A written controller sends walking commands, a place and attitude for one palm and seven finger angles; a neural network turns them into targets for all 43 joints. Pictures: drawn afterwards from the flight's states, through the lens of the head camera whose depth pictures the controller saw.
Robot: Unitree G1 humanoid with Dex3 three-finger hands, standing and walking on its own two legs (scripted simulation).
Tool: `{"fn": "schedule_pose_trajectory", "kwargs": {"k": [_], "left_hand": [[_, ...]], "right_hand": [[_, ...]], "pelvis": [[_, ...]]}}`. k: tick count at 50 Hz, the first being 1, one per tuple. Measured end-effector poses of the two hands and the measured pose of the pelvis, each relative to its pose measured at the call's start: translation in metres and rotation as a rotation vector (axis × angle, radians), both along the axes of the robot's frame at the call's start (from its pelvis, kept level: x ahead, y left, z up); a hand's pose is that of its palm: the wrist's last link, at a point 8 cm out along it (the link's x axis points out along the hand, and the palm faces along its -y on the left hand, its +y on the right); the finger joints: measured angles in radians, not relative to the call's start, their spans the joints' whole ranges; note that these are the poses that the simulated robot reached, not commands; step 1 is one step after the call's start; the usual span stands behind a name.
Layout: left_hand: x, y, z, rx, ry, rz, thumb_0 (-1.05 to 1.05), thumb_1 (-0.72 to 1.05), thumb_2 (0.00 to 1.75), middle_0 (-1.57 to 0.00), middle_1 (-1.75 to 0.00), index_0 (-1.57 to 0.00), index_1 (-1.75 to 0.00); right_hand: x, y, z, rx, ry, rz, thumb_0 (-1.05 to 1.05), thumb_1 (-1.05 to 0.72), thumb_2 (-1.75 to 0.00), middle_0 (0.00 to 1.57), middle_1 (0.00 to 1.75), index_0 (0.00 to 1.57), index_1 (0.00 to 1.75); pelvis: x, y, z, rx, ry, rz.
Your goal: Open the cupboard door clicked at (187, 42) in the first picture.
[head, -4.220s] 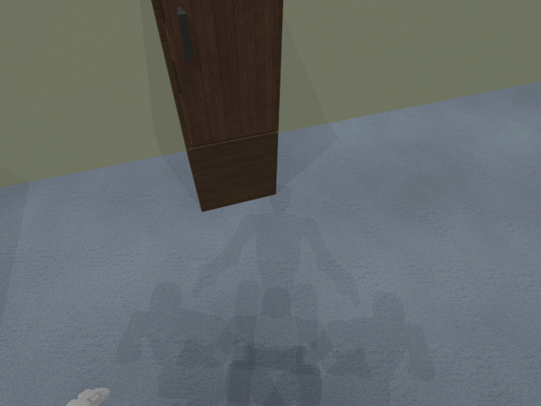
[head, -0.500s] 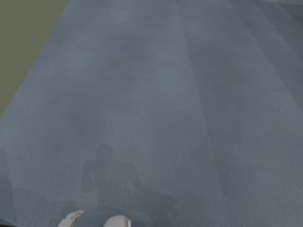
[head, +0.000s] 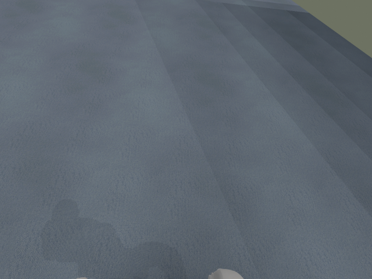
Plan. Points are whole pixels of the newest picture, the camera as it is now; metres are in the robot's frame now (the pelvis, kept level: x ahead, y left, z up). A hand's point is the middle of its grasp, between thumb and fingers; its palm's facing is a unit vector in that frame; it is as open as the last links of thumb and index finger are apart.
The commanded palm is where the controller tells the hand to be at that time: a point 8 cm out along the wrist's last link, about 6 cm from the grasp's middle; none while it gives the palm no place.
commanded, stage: walk to a spot facing it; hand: left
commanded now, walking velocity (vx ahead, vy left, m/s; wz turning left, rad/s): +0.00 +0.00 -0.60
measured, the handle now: out of the picture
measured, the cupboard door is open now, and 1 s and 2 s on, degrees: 0 0 0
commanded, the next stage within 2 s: turn to face it in 0.58 s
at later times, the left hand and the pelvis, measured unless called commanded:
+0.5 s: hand out of the picture +0.12 +0.13 -0.16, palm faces -0.21 -0.96 -0.21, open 7.4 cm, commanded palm none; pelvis +0.03 -0.05 +0.00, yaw -15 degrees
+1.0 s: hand (158, 211) +0.31 +0.09 -0.17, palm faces -0.32 -0.93 -0.18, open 7.4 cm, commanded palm none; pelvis +0.15 -0.04 +0.00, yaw -18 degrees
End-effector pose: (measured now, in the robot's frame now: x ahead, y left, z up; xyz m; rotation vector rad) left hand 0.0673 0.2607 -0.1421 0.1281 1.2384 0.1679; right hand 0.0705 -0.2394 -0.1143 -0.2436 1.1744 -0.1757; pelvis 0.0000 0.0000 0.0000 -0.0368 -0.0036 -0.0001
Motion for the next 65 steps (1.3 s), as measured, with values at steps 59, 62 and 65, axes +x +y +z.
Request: {"fn": "schedule_pose_trajectory", "kwargs": {"k": [59, 62, 65], "left_hand": [[0.244, -0.147, 0.018, 0.009, -0.151, -0.307, 0.0, 0.91, 0.9, -0.2, -0.3, -0.2, -0.3], [0.226, -0.135, 0.019, 0.023, -0.131, -0.239, 0.0, 0.91, 0.9, -0.2, -0.3, -0.2, -0.3], [0.209, -0.114, 0.018, 0.051, -0.112, -0.175, -0.01, 0.93, 0.9, -0.2, -0.3, -0.21, -0.3]], "right_hand": [[-0.009, -0.033, -0.044, 0.195, 0.302, -0.384, 0.01, -0.91, -0.9, 0.2, 0.3, 0.2, 0.3], [0.025, -0.054, -0.041, 0.162, 0.247, -0.315, 0.01, -0.91, -0.9, 0.2, 0.3, 0.2, 0.3], [0.066, -0.071, -0.036, 0.119, 0.185, -0.236, 0.01, -0.91, -0.9, 0.2, 0.3, 0.2, 0.3]], "pelvis": [[0.152, -0.068, -0.005, 0.053, -0.002, -0.189], [0.153, -0.069, -0.003, 0.056, -0.003, -0.147], [0.154, -0.067, -0.003, 0.059, -0.004, -0.104]]}}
